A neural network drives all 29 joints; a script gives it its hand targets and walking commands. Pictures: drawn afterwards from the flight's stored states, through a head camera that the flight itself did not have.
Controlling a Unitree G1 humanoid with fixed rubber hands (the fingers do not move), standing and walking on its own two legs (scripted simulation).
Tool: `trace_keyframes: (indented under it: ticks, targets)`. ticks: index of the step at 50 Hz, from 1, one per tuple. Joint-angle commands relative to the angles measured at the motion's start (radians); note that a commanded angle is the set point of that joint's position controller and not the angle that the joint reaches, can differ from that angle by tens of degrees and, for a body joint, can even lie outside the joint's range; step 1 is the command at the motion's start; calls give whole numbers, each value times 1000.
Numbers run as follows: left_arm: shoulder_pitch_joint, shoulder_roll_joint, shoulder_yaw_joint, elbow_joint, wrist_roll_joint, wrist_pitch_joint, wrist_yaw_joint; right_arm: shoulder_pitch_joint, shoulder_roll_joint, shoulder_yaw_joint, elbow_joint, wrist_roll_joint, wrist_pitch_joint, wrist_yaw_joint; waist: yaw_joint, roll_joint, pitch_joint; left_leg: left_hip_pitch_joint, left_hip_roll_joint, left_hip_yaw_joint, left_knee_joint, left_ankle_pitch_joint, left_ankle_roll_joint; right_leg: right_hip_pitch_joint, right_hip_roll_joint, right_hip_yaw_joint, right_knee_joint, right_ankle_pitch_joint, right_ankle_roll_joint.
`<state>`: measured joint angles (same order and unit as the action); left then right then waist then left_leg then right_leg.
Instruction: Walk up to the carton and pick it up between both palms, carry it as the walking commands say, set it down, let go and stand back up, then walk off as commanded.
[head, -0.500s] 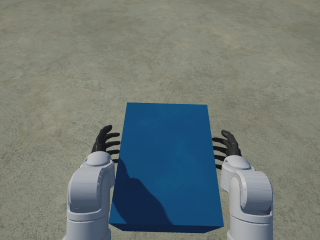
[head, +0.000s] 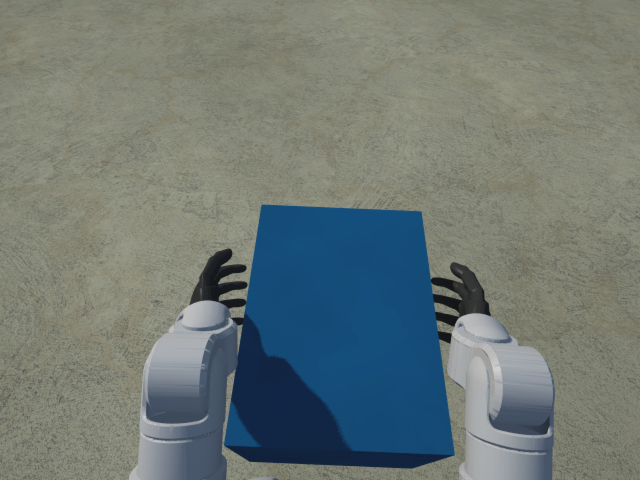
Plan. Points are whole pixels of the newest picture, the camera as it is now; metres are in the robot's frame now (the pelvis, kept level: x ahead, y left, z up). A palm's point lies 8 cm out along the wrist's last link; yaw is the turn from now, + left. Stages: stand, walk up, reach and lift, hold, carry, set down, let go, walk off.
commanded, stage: carry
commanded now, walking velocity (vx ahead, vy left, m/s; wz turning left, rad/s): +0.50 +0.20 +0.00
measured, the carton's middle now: (336, 335) +0.30 +0.00 +0.01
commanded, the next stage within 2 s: none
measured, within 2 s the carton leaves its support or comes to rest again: neither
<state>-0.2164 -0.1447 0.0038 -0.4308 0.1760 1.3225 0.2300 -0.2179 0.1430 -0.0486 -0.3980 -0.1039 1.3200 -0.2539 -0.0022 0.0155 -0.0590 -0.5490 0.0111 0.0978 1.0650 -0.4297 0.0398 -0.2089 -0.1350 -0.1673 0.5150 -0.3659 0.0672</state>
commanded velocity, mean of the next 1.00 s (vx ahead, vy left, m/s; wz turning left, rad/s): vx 0.50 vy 0.20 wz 0.00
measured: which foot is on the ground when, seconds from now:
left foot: up 0.00-0.08, down 0.10-0.54, up 0.56-0.82, down 0.84-1.00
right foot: down 0.00-0.10, up 0.12-0.50, down 0.52-0.84, up 0.86-1.00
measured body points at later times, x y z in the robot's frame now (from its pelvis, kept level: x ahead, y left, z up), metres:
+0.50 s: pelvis +0.37 +0.10 -0.02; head +0.36 +0.11 +0.43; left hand +0.65 +0.24 +0.10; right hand +0.64 -0.05 +0.10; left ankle +0.19 +0.13 -0.73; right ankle +0.44 -0.02 -0.72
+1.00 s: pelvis +0.71 +0.23 +0.00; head +0.72 +0.23 +0.45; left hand +1.00 +0.38 +0.09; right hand +0.99 +0.09 +0.09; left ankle +0.76 +0.32 -0.73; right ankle +0.59 +0.11 -0.65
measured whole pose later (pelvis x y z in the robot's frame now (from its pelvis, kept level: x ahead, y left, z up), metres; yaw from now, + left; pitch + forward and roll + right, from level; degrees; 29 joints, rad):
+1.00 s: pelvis +0.71 +0.23 +0.00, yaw +0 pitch +3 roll -1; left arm -0.20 -0.14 0.01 -0.42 0.16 1.27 0.21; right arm -0.21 0.14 -0.05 -0.40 -0.09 1.29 -0.26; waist 0.00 0.01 -0.03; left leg -0.41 0.01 0.10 0.58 -0.22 0.06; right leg -0.35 -0.09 -0.11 1.08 -0.48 0.11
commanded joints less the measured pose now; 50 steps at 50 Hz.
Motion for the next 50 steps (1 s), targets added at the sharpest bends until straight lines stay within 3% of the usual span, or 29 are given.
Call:
trace_keyframes:
  ticks: [1, 3, 4, 5, 6, 7, 9, 12, 19, 20, 21, 24, 25, 26, 27, 28, 29, 32, 33, 36, 38, 40, 41, 42, 43, 44, 46, 47, 50]
  targets:
    - [-427, -1083, -544, -140, -512, -88, -263, -460, 1091, 614, -209, 410, -86, 253, 16, -287, -243, 226, -27, 55, -577, 304, -37, 132, -177, 58, -186, 532, -72]
    - [-388, -1074, -552, -113, -499, -80, -262, -443, 1070, 614, -218, 414, -86, 252, -19, -150, -346, 544, -70, 131, -646, 373, -19, 35, -84, -69, 82, 593, -23]
    - [-394, -1053, -547, -124, -501, -75, -263, -443, 1047, 613, -223, 411, -82, 248, -50, -31, -426, 737, 75, -75, -659, 297, 34, -126, -36, -69, 314, 445, 8]
    - [-383, -1029, -548, -113, -489, -61, -259, -428, 994, 586, -188, 393, -76, 239, -30, 284, -465, 854, 323, -462, -757, 348, 122, -320, 82, -52, 568, -124, 38]
    - [-366, -999, -551, -87, -487, -46, -255, -360, 972, 566, -152, 380, -61, 234, -28, 307, -459, 927, 359, -532, -744, 585, 171, -422, 102, 55, 675, -225, 5]
    - [-384, -1014, -576, -115, -496, -57, -257, -386, 1008, 591, -189, 397, -66, 240, -27, 222, -463, 950, 329, -453, -682, 764, 182, -475, 58, 111, 704, -197, -12]
    - [-419, -1077, -589, -132, -515, -73, -266, -417, 1059, 602, -209, 404, -75, 255, -29, 58, -410, 885, 283, -300, -645, 915, 124, -498, -1, 133, 642, -113, -14]
    - [-424, -1115, -616, -129, -520, -89, -264, -387, 1078, 573, -188, 407, -93, 268, -30, 193, -370, 830, 238, -208, -716, 861, 104, -450, 14, 85, 501, -53, -8]
    - [-416, -1033, -575, -95, -487, -57, -244, -393, 986, 552, -171, 398, -59, 268, -34, 154, -167, 701, 193, -116, -819, 788, 79, -420, 76, -46, 257, 46, -25]
    - [-411, -1029, -557, -78, -477, -50, -243, -429, 973, 562, -189, 406, -53, 269, -34, 149, -125, 682, 172, -88, -825, 867, 54, -405, 98, -81, 220, 76, -24]
    - [-405, -1010, -555, -65, -472, -42, -238, -408, 945, 540, -163, 393, -47, 265, -29, 218, -96, 643, 144, -47, -836, 901, 36, -370, 114, -105, 182, 105, -29]
    - [-402, -1021, -545, -46, -482, -24, -235, -412, 931, 536, -187, 386, -33, 255, -14, 162, -173, 580, 112, 39, -595, 1374, -21, -62, 216, -180, 47, 178, -54]
    - [-386, -1012, -547, -59, -478, -24, -228, -382, 908, 525, -167, 382, -27, 251, 15, 165, -264, 451, 111, 75, -424, 1411, -63, 183, 163, -131, 10, 241, -93]
    - [-377, -1024, -545, -80, -482, -29, -223, -447, 903, 524, -199, 390, -26, 248, 78, 73, -435, 208, 91, 79, -98, 1215, -91, 550, -19, 153, 28, 233, -208]
    - [-375, -1025, -535, -80, -470, -38, -218, -490, 915, 559, -251, 410, -26, 254, 86, -276, -476, -154, -74, 12, 392, 501, -153, 766, -338, 739, -81, 636, -427]
    - [-425, -1054, -563, -102, -481, -52, -213, -511, 953, 562, -234, 422, -31, 268, 65, -308, -474, -313, -121, -241, 655, -149, -140, 782, -384, 849, -44, 996, -532]
    - [-489, -1074, -569, -180, -508, -70, -214, -524, 1001, 571, -233, 439, -47, 271, 71, -176, -454, -353, -51, -311, 722, -185, -109, 746, -339, 721, -29, 1033, -458]
    - [-475, -1126, -551, -208, -510, -86, -223, -472, 1074, 572, -234, 462, -81, 272, 30, -38, -369, -460, 103, -335, 372, -124, -63, 645, -293, 507, -50, 772, -222]
    - [-455, -1144, -555, -179, -510, -91, -233, -460, 1089, 583, -234, 449, -89, 271, 20, -48, -338, -395, 120, -284, 174, -71, -61, 571, -264, 425, -85, 696, -182]
    - [-380, -1090, -549, -125, -504, -97, -252, -440, 1053, 604, -242, 415, -100, 256, 8, -228, -261, 89, 50, -78, -365, 186, -49, 122, -205, 135, -249, 463, -97]
    - [-368, -1077, -543, -107, -499, -99, -260, -445, 1059, 617, -221, 410, -101, 256, 10, -296, -232, 266, -25, 32, -530, 356, -45, 43, -171, 49, -182, 577, -67]
    - [-344, -1058, -544, -76, -492, -88, -263, -370, 1042, 601, -169, 397, -92, 253, -24, -208, -330, 530, -63, 103, -630, 364, -31, 17, -85, -61, 118, 649, -36]
    - [-328, -1027, -530, -63, -483, -81, -262, -397, 1003, 594, -187, 394, -93, 246, -48, -38, -420, 695, 72, -82, -678, 288, 6, -100, -31, -76, 358, 448, -7]
    - [-330, -1011, -521, -65, -475, -75, -262, -429, 972, 586, -175, 394, -88, 240, -23, 235, -450, 792, 301, -445, -752, 356, 89, -280, 91, -59, 580, -81, 26]
    - [-345, -995, -532, -65, -481, -65, -262, -397, 962, 575, -168, 388, -81, 236, -19, 255, -422, 815, 326, -530, -768, 518, 126, -359, 114, 37, 698, -198, 6]
    - [-325, -1005, -541, -29, -476, -60, -255, -408, 957, 578, -178, 401, -75, 243, -28, 260, -409, 837, 330, -462, -725, 597, 115, -431, 65, 94, 735, -174, -22]
    - [-373, -1056, -571, -96, -496, -89, -263, -427, 1027, 606, -200, 417, -87, 258, -30, 150, -434, 813, 296, -343, -658, 779, 127, -465, 8, 124, 689, -92, -22]
    - [-406, -1100, -594, -134, -517, -100, -266, -397, 1067, 599, -197, 413, -91, 265, -25, 106, -442, 790, 266, -279, -674, 760, 112, -433, -14, 134, 631, -70, -13]
    - [-428, -1098, -606, -143, -517, -106, -271, -382, 1068, 581, -179, 405, -101, 272, -31, 149, -378, 703, 262, -255, -766, 586, 125, -376, 12, 100, 461, -85, -27]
